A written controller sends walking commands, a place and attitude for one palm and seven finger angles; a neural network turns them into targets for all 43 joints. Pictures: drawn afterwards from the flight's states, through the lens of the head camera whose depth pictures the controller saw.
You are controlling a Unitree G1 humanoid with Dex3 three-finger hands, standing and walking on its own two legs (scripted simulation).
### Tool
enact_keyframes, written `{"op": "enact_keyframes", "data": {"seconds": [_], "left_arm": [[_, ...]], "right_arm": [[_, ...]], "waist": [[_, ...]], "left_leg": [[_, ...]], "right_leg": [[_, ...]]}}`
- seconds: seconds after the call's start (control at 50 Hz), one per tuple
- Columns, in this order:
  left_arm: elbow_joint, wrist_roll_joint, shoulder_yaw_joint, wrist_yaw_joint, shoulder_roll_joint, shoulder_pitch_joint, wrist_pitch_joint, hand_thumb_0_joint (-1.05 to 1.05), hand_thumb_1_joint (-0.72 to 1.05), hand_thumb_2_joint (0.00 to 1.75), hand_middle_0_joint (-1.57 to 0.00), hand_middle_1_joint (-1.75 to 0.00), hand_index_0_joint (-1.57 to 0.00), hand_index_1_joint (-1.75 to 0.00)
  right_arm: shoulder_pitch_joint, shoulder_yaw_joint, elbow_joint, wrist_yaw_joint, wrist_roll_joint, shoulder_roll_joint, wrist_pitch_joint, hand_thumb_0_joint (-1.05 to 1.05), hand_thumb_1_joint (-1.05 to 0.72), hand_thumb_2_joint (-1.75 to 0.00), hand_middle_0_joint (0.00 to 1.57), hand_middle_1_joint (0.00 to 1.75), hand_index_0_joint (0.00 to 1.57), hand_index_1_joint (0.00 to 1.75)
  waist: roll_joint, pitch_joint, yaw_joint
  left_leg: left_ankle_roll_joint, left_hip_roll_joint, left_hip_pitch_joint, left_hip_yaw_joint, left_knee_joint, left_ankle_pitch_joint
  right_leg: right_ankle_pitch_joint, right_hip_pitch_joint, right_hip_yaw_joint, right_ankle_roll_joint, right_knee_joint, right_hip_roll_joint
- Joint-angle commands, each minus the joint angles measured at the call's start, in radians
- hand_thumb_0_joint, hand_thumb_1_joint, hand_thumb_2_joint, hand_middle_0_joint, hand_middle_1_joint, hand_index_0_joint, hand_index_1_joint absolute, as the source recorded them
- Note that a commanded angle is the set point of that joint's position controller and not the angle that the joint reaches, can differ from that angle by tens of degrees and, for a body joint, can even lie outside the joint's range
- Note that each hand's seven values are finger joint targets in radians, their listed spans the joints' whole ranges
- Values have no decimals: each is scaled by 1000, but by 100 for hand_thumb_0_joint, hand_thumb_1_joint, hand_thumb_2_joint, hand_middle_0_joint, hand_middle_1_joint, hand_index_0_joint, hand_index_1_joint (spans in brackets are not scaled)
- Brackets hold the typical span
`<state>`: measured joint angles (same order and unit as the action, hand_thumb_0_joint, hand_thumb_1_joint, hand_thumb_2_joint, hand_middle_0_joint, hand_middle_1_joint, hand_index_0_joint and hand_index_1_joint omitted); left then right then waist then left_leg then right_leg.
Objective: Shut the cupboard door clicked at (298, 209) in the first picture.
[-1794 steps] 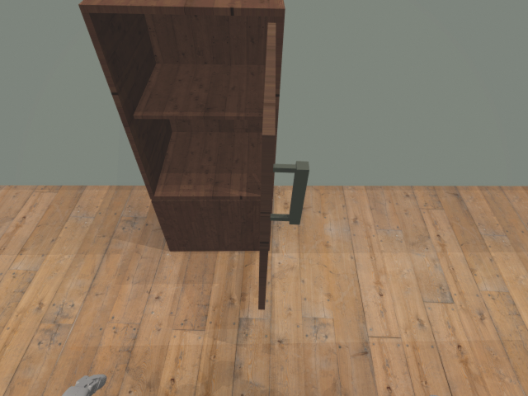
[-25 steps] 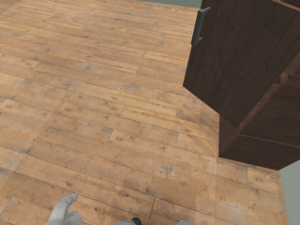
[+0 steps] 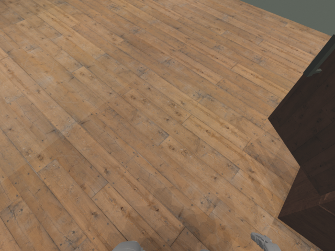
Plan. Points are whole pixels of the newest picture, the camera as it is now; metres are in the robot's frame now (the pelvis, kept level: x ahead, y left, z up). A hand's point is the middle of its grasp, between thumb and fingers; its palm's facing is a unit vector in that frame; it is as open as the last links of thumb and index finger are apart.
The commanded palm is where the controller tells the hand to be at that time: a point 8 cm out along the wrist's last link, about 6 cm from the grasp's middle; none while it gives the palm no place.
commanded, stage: walk to a spot facing it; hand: left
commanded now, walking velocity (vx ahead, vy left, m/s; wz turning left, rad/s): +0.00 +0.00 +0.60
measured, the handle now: (326, 56) +0.70 -0.47 +0.05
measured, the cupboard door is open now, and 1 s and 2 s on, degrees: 55 55 55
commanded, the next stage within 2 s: turn to face it in 1.70 s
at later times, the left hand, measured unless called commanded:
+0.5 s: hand out of the picture +0.07 +0.16 -0.13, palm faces +0.26 -0.92 -0.29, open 7.4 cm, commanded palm none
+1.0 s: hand out of the picture +0.06 +0.23 -0.13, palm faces +0.54 -0.81 -0.23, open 7.4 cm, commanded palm none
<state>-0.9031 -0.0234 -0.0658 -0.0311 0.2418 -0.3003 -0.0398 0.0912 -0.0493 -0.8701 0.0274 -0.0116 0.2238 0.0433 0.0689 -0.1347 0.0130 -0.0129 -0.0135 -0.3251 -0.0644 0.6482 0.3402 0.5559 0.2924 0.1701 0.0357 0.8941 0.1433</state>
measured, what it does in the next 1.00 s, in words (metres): steps on the spot, turning left: right foot, then left foot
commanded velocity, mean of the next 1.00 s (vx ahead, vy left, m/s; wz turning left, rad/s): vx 0.14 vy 0.00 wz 0.59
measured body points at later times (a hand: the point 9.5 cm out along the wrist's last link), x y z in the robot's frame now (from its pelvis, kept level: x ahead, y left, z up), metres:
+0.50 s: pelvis +0.03 -0.05 +0.02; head +0.08 -0.06 +0.46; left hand +0.05 +0.21 -0.11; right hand +0.17 -0.29 -0.13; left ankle -0.06 +0.07 -0.63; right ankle +0.06 -0.16 -0.72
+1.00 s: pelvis +0.09 +0.00 +0.03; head +0.11 +0.02 +0.47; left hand +0.03 +0.27 -0.11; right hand +0.22 -0.21 -0.12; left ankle -0.02 +0.05 -0.72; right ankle +0.23 -0.10 -0.66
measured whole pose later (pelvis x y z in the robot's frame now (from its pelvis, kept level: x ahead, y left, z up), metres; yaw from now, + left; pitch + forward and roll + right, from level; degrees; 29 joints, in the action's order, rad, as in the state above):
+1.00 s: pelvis +0.09 +0.00 +0.03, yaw +34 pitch +0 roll +0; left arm -0.88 -0.03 -0.07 0.03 0.26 -0.17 -0.03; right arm 0.34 -0.03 -0.96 0.00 -0.02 0.19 -0.01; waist 0.02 -0.05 -0.03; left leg -0.04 -0.04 -0.09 0.05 0.38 0.30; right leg 0.27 0.56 0.01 0.09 0.94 0.11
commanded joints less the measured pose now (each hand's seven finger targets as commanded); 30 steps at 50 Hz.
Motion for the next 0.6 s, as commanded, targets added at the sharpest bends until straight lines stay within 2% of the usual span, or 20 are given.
{"op": "enact_keyframes", "data": {"seconds": [0.0, 0.02, 0.04, 0.06, 0.1, 0.12, 0.2, 0.22, 0.24, 0.26, 0.28, 0.3, 0.32, 0.34, 0.38, 0.4, 0.44, 0.5, 0.54, 0.58], "left_arm": [[148, 3, -21, -5, 95, 111, 12, 0, 90, 90, -20, -30, -20, -30], [132, 3, -24, -1, 109, 123, 8, 0, 90, 90, -20, -30, -20, -30], [128, 4, -25, 4, 107, 120, 5, 0, 90, 90, -20, -30, -20, -30], [123, 6, -24, 9, 101, 99, 4, 0, 90, 90, -20, -30, -20, -30], [122, 7, -21, 14, 93, 99, 2, 0, 90, 90, -20, -30, -20, -30], [122, 7, -21, 15, 87, 100, -1, 0, 90, 90, -20, -30, -20, -30], [115, 6, -21, 19, 84, 38, 6, 0, 90, 90, -20, -30, -20, -30], [105, 7, -23, 19, 84, 7, 11, 0, 90, 90, -20, -30, -20, -30], [97, 4, -30, 17, 99, -45, 21, 0, 90, 90, -20, -30, -20, -30], [94, -8, -41, 10, 166, -79, 36, 0, 90, 90, -20, -30, -20, -30], [109, -20, -55, 2, 259, -65, 44, 0, 90, 90, -20, -30, -20, -30], [121, -9, -45, -2, 256, -35, 40, 0, 90, 90, -20, -30, -20, -30], [139, -10, -38, -5, 200, 42, 39, 0, 90, 90, -20, -30, -20, -30], [152, -7, -32, -6, 174, 90, 36, 0, 90, 90, -20, -30, -20, -30], [164, -5, -16, -7, 131, 136, 38, 0, 90, 90, -20, -30, -20, -30], [162, -7, -17, -8, 130, 134, 39, 0, 90, 90, -20, -30, -20, -30], [151, -6, -21, -10, 137, 90, 41, 0, 90, 90, -20, -30, -20, -30], [124, -8, -33, -12, 158, 28, 41, 0, 90, 90, -20, -30, -20, -30], [110, -10, -42, -10, 176, -5, 38, 0, 90, 90, -20, -30, -20, -30], [100, -11, -50, -5, 183, -3, 38, 0, 90, 90, -20, -30, -20, -30]], "right_arm": [[201, -59, 15, -44, -10, 227, -17, 0, -90, -90, 20, 30, 20, 30], [150, -51, 27, -50, -13, 209, -16, 0, -90, -90, 20, 30, 20, 30], [125, -45, 36, -52, -14, 192, -18, 0, -90, -90, 20, 30, 20, 30], [107, -44, 42, -52, -13, 198, -20, 0, -90, -90, 20, 30, 20, 30], [96, -50, 50, -53, -15, 209, -20, 0, -90, -90, 20, 30, 20, 30], [79, -52, 53, -50, -17, 217, -18, 0, -90, -90, 20, 30, 20, 30], [20, -59, 72, -40, -19, 222, -6, 0, -90, -90, 20, 30, 20, 30], [2, -62, 77, -39, -17, 220, -4, 0, -90, -90, 20, 30, 20, 30], [-12, -64, 85, -35, -11, 203, -4, 0, -90, -90, 20, 30, 20, 30], [9, -60, 90, -28, -1, 151, -5, 0, -90, -90, 20, 30, 20, 30], [40, -53, 111, -25, 2, 86, -5, 0, -90, -90, 20, 30, 20, 30], [47, -63, 107, -20, -6, 137, 6, 0, -90, -90, 20, 30, 20, 30], [63, -65, 92, -17, -8, 126, 10, 0, -90, -90, 20, 30, 20, 30], [57, -62, 76, -16, -9, 118, 12, 0, -90, -90, 20, 30, 20, 30], [69, -55, 55, -2, -11, 116, 15, 0, -90, -90, 20, 30, 20, 30], [84, -50, 51, 2, -6, 98, 17, 0, -90, -90, 20, 30, 20, 30], [68, -41, 51, 4, -5, 82, 19, 0, -90, -90, 20, 30, 20, 30], [27, -30, 60, 5, -2, 65, 12, 0, -90, -90, 20, 30, 20, 30], [15, -23, 65, 4, -1, 50, 5, 0, -90, -90, 20, 30, 20, 30], [48, -21, 65, 2, 1, 51, -4, 0, -90, -90, 20, 30, 20, 30]], "waist": [[-276, 235, -98], [-280, 190, -83], [-254, 168, -68], [-243, 180, -50], [-218, 185, -46], [-228, 172, -40], [-250, 140, -2], [-251, 140, 18], [-203, 159, 48], [-7, 176, 62], [296, 186, 58], [228, 177, 45], [148, 155, 3], [173, 130, -13], [145, 128, -38], [143, 137, -48], [132, 151, -26], [103, 178, 14], [117, 189, 34], [133, 210, 25]], "left_leg": [[-209, 347, 334, 347, -205, -867], [-187, 312, 272, 320, -211, -815], [-169, 277, 247, 287, -217, -786], [-160, 258, 257, 275, -215, -764], [-158, 244, 234, 283, -218, -680], [-153, 234, 186, 283, -234, -607], [-122, 187, 21, 315, -220, -405], [-107, 173, -39, 315, -193, -361], [-76, 128, -93, 295, -128, -272], [-17, 29, -189, 219, 37, -54], [46, -95, -291, 103, 344, 286], [34, -34, -234, 159, 544, 293], [27, -2, -241, 176, 628, 213], [38, 13, -263, 152, 677, 174], [57, 37, -235, 114, 668, 90], [63, 34, -225, 95, 620, 82], [71, 36, -210, 59, 515, 81], [70, 43, -187, 16, 322, 124], [62, 36, -158, -15, 200, 142], [44, 34, -100, -36, 84, 126]], "right_leg": [[17, 297, -164, 28, 293, -8], [-33, 290, -175, 35, 294, -13], [-67, 272, -179, 36, 265, -22], [-84, 261, -169, 39, 229, -34], [-84, 217, -161, 40, 123, -52], [-92, 188, -153, 40, 88, -62], [-173, 3, -109, 34, -154, -121], [-244, -74, -100, 33, -232, -129], [-339, -173, -102, 32, -362, -116], [-339, -264, -240, 3, -518, 25], [-422, -254, -565, -111, -618, 304], [-422, -113, -560, -174, -629, 358], [-336, -69, -461, -185, -624, 302], [-364, -57, -431, -176, -606, 257], [-524, -52, -240, -154, -551, 189], [-584, -80, -179, -141, -535, 178], [-677, -141, -124, -139, -515, 181], [-787, -249, -97, -156, -470, 215], [-864, -285, -83, -160, -430, 233], [-759, -282, -82, -148, -415, 250]]}}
